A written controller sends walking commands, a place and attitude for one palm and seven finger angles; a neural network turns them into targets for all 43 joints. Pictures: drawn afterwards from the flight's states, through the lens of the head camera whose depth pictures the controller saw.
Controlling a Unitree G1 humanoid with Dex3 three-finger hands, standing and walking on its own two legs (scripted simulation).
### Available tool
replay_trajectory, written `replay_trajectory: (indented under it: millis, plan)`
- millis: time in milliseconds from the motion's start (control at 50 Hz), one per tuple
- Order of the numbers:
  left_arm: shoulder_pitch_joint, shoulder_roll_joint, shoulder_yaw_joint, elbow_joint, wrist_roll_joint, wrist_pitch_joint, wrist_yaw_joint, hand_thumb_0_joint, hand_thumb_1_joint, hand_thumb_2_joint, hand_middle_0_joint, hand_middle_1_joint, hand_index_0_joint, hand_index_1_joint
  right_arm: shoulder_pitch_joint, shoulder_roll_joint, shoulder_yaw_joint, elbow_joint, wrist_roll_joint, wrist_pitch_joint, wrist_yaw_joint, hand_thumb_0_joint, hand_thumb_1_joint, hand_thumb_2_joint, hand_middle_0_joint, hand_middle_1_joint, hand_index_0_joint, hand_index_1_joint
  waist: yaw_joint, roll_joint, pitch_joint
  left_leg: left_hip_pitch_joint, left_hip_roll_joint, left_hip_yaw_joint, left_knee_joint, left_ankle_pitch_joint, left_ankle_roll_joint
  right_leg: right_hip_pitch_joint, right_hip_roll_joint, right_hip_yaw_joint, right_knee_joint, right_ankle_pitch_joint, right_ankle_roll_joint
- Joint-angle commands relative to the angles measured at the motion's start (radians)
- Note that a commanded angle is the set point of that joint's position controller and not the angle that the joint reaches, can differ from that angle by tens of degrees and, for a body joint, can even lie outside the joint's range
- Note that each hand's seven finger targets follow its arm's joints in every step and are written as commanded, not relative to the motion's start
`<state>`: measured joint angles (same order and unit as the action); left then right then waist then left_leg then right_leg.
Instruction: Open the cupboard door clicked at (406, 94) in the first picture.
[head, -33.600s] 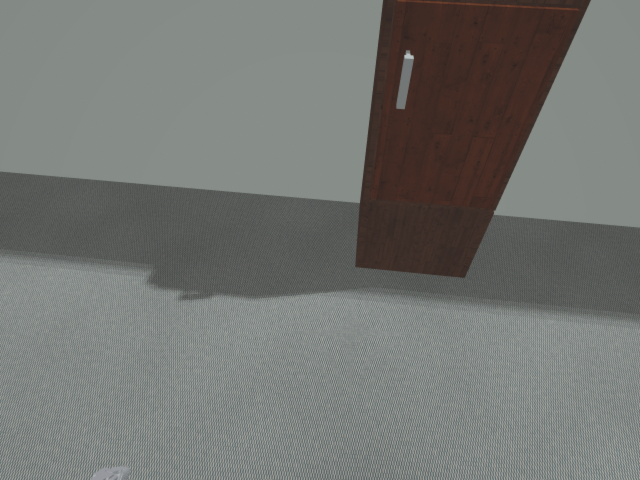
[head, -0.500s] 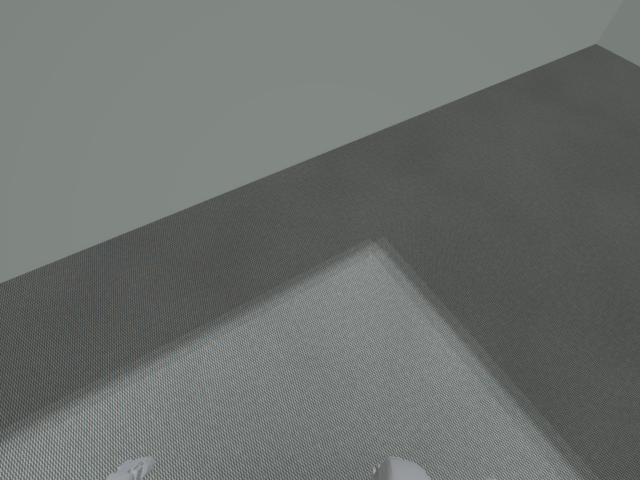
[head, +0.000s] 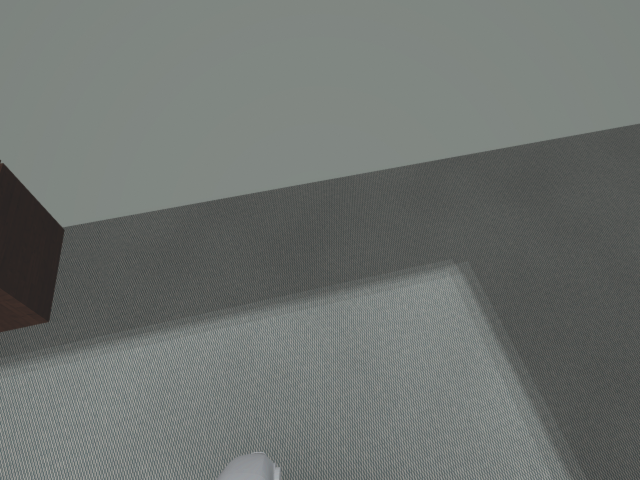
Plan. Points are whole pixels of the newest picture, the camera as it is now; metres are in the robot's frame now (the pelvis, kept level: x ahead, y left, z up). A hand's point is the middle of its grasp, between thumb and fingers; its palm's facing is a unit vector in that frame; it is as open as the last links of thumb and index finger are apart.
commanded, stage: turn to face it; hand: left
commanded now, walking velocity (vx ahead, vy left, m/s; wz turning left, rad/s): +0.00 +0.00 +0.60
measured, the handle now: out of the picture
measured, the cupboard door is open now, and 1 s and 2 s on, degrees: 46 46 46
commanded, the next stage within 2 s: take the last steps up to it in 1.66 s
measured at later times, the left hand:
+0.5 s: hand out of the picture +0.09 +0.23 -0.15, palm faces +0.25 -0.93 -0.27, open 7.4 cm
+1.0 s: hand out of the picture -0.08 +0.18 -0.19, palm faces +0.60 -0.76 -0.24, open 7.4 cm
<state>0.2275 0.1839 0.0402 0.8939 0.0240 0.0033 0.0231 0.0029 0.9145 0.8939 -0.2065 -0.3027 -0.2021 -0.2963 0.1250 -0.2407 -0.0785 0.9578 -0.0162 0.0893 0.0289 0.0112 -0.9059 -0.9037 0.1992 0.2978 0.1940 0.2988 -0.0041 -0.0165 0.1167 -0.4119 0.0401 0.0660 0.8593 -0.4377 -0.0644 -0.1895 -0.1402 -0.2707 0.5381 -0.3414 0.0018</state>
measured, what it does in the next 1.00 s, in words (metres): steps on the spot, turning left: left foot, then right foot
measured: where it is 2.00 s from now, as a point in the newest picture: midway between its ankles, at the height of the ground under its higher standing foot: outside the picture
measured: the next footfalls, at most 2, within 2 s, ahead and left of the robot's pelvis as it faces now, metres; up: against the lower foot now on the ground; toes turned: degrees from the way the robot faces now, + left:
left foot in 0.08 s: +0.04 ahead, +0.12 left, +0.00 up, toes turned +9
right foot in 0.54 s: +0.08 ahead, -0.12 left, +0.00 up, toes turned +15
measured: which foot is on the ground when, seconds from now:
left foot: up 0.00-0.06, down 0.08-0.54, up 0.56-0.98, down 1.00-1.00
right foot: down 0.00-0.08, up 0.10-0.52, down 0.54-0.98, up 1.00-1.00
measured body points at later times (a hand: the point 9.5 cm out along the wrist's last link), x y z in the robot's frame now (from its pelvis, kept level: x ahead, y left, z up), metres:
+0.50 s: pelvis +0.02 +0.00 +0.00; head +0.07 +0.01 +0.45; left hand +0.08 +0.28 -0.13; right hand +0.13 -0.23 -0.15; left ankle +0.01 +0.12 -0.74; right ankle +0.04 -0.14 -0.71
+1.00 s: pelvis +0.02 +0.00 -0.02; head +0.05 +0.04 +0.43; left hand -0.11 +0.23 -0.17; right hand +0.28 -0.15 -0.14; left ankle -0.03 +0.08 -0.74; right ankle +0.05 -0.13 -0.73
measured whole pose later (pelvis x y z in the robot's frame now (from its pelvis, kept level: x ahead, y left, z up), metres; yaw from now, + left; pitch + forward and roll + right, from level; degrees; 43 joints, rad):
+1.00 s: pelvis +0.02 +0.00 -0.02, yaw +36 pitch +0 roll +0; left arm 0.28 0.24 0.06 0.92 0.02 0.02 0.01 0.00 0.91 0.89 -0.21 -0.30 -0.20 -0.30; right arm 0.08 -0.24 -0.07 0.92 -0.02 0.06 0.03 0.01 -0.91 -0.90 0.20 0.30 0.19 0.30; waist 0.01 -0.05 0.10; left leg -0.31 0.01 0.10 0.62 -0.29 -0.01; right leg -0.23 -0.19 -0.30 0.71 -0.43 0.04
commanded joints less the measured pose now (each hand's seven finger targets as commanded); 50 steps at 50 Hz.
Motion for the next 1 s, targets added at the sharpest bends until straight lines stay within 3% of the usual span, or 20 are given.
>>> replay_trajectory:
  millis: [0, 20, 40, 60, 80, 140, 220, 400, 480, 500, 520, 540, 560, 620, 660, 840, 920, 940, 960, 980]
  plan:
    - [0.049, 0.232, 0.073, -0.034, 0.004, -0.015, 0.006, 0.000, 0.900, 0.900, -0.200, -0.300, -0.200, -0.300, -0.023, -0.048, -0.002, -0.102, 0.008, -0.052, 0.001, 0.000, -0.900, -0.900, 0.200, 0.300, 0.200, 0.300, 0.018, -0.182, -0.163, 0.069, -0.030, 0.062, -0.239, 0.071, 0.026, 0.137, -0.247, 0.121, -0.007, 0.673, -0.075]
    - [0.037, 0.233, 0.075, -0.040, -0.003, -0.014, 0.001, 0.000, 0.900, 0.900, -0.200, -0.300, -0.200, -0.300, 0.026, -0.071, -0.007, -0.092, 0.004, -0.057, 0.000, 0.000, -0.900, -0.900, 0.200, 0.300, 0.200, 0.300, -0.014, -0.136, -0.185, 0.183, -0.041, 0.063, -0.348, 0.175, 0.037, 0.076, -0.225, 0.081, 0.077, 0.626, -0.039]
    - [0.024, 0.212, 0.071, -0.052, -0.012, -0.010, -0.005, 0.000, 0.900, 0.900, -0.200, -0.300, -0.200, -0.300, 0.107, -0.134, -0.025, -0.074, -0.001, -0.066, -0.003, 0.000, -0.900, -0.900, 0.200, 0.300, 0.200, 0.300, -0.064, 0.013, -0.238, 0.377, 0.040, -0.040, -0.431, 0.380, 0.077, -0.075, -0.178, 0.048, 0.251, 0.451, 0.014]
    - [-0.013, 0.131, 0.050, -0.096, -0.020, -0.005, -0.014, 0.000, 0.900, 0.900, -0.200, -0.300, -0.200, -0.300, 0.184, -0.261, -0.059, -0.064, -0.009, -0.072, -0.012, 0.000, -0.900, -0.900, 0.200, 0.300, 0.200, 0.300, -0.110, 0.349, -0.262, 0.515, 0.347, -0.464, -0.474, 0.787, 0.232, -0.390, -0.008, 0.054, 0.508, -0.271, 0.094]
    - [-0.099, 0.138, 0.038, -0.127, -0.009, 0.012, -0.004, 0.000, 0.900, 0.900, -0.200, -0.300, -0.200, -0.300, 0.239, -0.282, -0.059, -0.044, 0.001, -0.060, -0.022, 0.000, -0.900, -0.900, 0.200, 0.300, 0.200, 0.300, -0.125, 0.257, -0.260, 0.468, 0.398, -0.461, -0.463, 0.903, 0.300, -0.419, 0.004, 0.200, 0.612, -0.339, 0.080]
    - [-0.097, 0.147, 0.054, -0.080, -0.004, 0.024, -0.006, 0.000, 0.900, 0.900, -0.200, -0.300, -0.200, -0.300, 0.079, -0.200, -0.035, -0.087, -0.007, -0.068, -0.046, 0.000, -0.900, -0.900, 0.200, 0.300, 0.200, 0.300, -0.053, 0.232, -0.157, 0.286, 0.259, -0.349, -0.510, 0.598, 0.249, -0.417, 0.001, 0.275, 0.672, -0.148, 0.079]
    - [-0.027, 0.142, 0.055, -0.040, -0.001, 0.027, -0.017, 0.000, 0.900, 0.900, -0.200, -0.300, -0.200, -0.300, 0.045, -0.173, -0.020, -0.097, -0.003, -0.083, -0.046, 0.000, -0.900, -0.900, 0.200, 0.300, 0.200, 0.300, -0.002, 0.128, -0.165, 0.284, 0.183, -0.266, -0.526, 0.583, 0.208, -0.387, 0.027, 0.275, 0.640, -0.017, 0.092]
    - [-0.113, 0.123, 0.042, -0.094, -0.010, 0.021, -0.009, 0.000, 0.900, 0.900, -0.200, -0.300, -0.200, -0.300, 0.074, -0.182, -0.036, -0.087, -0.013, -0.069, -0.038, 0.000, -0.900, -0.900, 0.200, 0.300, 0.200, 0.300, -0.023, 0.188, -0.149, 0.224, 0.161, -0.373, -0.495, 0.521, 0.228, -0.250, 0.091, 0.256, 0.295, -0.087, 0.089]
    - [-0.014, 0.135, 0.048, -0.076, -0.017, 0.002, -0.003, 0.000, 0.900, 0.900, -0.200, -0.300, -0.200, -0.300, 0.028, -0.178, -0.044, -0.102, -0.004, -0.063, -0.037, 0.000, -0.900, -0.900, 0.200, 0.300, 0.200, 0.300, 0.026, 0.164, -0.190, 0.115, 0.112, -0.402, -0.398, 0.539, 0.184, 0.003, 0.133, 0.239, -0.016, 0.067, 0.069]
    - [0.031, 0.165, 0.055, -0.066, -0.015, -0.008, 0.002, 0.000, 0.900, 0.900, -0.200, -0.300, -0.200, -0.300, 0.025, -0.149, -0.041, -0.107, 0.004, -0.064, -0.034, 0.000, -0.900, -0.900, 0.200, 0.300, 0.200, 0.300, 0.049, 0.084, -0.213, 0.022, 0.060, -0.375, -0.333, 0.412, 0.136, 0.150, 0.074, 0.284, -0.167, 0.157, 0.059]
    - [0.055, 0.256, 0.074, -0.061, 0.000, -0.018, 0.013, 0.000, 0.900, 0.900, -0.200, -0.300, -0.200, -0.300, 0.052, -0.078, -0.032, -0.119, 0.015, -0.067, -0.028, 0.000, -0.900, -0.900, 0.200, 0.300, 0.200, 0.300, 0.057, -0.196, -0.244, -0.171, -0.068, -0.222, -0.131, 0.078, 0.059, 0.319, -0.181, 0.520, -0.250, 0.227, -0.016]
    - [0.054, 0.293, 0.073, -0.066, 0.003, -0.016, 0.015, 0.000, 0.900, 0.900, -0.200, -0.300, -0.200, -0.300, 0.029, -0.092, -0.036, -0.132, 0.008, -0.065, -0.028, 0.000, -0.900, -0.900, 0.200, 0.300, 0.200, 0.300, 0.063, -0.280, -0.214, -0.203, -0.122, -0.114, 0.131, -0.204, 0.021, 0.209, -0.376, 0.654, -0.249, 0.396, -0.135]
    - [0.023, 0.261, 0.059, -0.073, -0.002, -0.015, 0.017, 0.000, 0.900, 0.900, -0.200, -0.300, -0.200, -0.300, 0.037, -0.111, -0.037, -0.121, 0.001, -0.056, -0.022, 0.000, -0.900, -0.900, 0.200, 0.300, 0.200, 0.300, 0.040, -0.180, -0.174, -0.181, -0.071, -0.156, 0.291, -0.160, 0.029, 0.105, -0.348, 0.563, -0.229, 0.386, -0.169]
    - [-0.080, 0.163, 0.034, -0.087, -0.012, -0.016, 0.015, 0.000, 0.900, 0.900, -0.200, -0.300, -0.200, -0.300, 0.055, -0.083, -0.032, -0.071, -0.002, -0.030, -0.010, 0.000, -0.900, -0.900, 0.200, 0.300, 0.200, 0.300, -0.025, -0.175, -0.094, -0.198, -0.022, -0.115, 0.405, 0.012, -0.003, 0.060, -0.185, 0.322, -0.191, 0.527, -0.102]
    - [-0.054, 0.158, 0.035, -0.083, -0.009, -0.021, 0.014, 0.000, 0.900, 0.900, -0.200, -0.300, -0.200, -0.300, 0.045, -0.064, -0.024, -0.069, 0.001, -0.028, -0.005, 0.000, -0.900, -0.900, 0.200, 0.300, 0.200, 0.300, -0.018, -0.175, -0.106, -0.192, -0.017, -0.083, 0.358, 0.042, -0.013, 0.095, -0.170, 0.251, -0.179, 0.587, -0.086]
    - [0.069, 0.213, 0.060, -0.039, 0.005, -0.016, 0.010, 0.000, 0.900, 0.900, -0.200, -0.300, -0.200, -0.300, -0.081, -0.036, -0.002, -0.101, 0.005, -0.035, 0.003, 0.000, -0.900, -0.900, 0.200, 0.300, 0.200, 0.300, 0.046, -0.186, -0.117, -0.073, -0.018, 0.028, -0.028, -0.010, 0.004, 0.170, -0.232, 0.164, -0.107, 0.693, -0.102]
    - [0.038, 0.239, 0.073, -0.037, 0.001, -0.011, 0.001, 0.000, 0.900, 0.900, -0.200, -0.300, -0.200, -0.300, -0.008, -0.065, -0.007, -0.098, 0.004, -0.051, 0.001, 0.000, -0.900, -0.900, 0.200, 0.300, 0.200, 0.300, -0.003, -0.166, -0.152, 0.134, -0.042, 0.062, -0.281, 0.114, 0.035, 0.083, -0.239, 0.101, 0.025, 0.618, -0.058]
    - [0.019, 0.233, 0.073, -0.043, -0.008, -0.008, -0.003, 0.000, 0.900, 0.900, -0.200, -0.300, -0.200, -0.300, 0.073, -0.104, -0.018, -0.079, 0.000, -0.059, 0.000, 0.000, -0.900, -0.900, 0.200, 0.300, 0.200, 0.300, -0.054, -0.072, -0.199, 0.294, -0.028, 0.026, -0.406, 0.268, 0.053, -0.008, -0.212, 0.063, 0.173, 0.530, -0.013]
    - [0.014, 0.173, 0.062, -0.075, -0.016, -0.001, -0.013, 0.000, 0.900, 0.900, -0.200, -0.300, -0.200, -0.300, 0.144, -0.226, -0.048, -0.070, -0.008, -0.069, -0.007, 0.000, -0.900, -0.900, 0.200, 0.300, 0.200, 0.300, -0.092, 0.222, -0.254, 0.477, 0.218, -0.312, -0.458, 0.539, 0.164, -0.272, -0.069, 0.033, 0.417, 0.015, 0.064]
    - [-0.069, 0.131, 0.037, -0.118, -0.014, 0.006, -0.010, 0.000, 0.900, 0.900, -0.200, -0.300, -0.200, -0.300, 0.209, -0.293, -0.063, -0.059, -0.002, -0.063, -0.018, 0.000, -0.900, -0.900, 0.200, 0.300, 0.200, 0.300, -0.121, 0.331, -0.257, 0.476, 0.366, -0.492, -0.481, 0.848, 0.273, -0.412, 0.011, 0.139, 0.591, -0.339, 0.085]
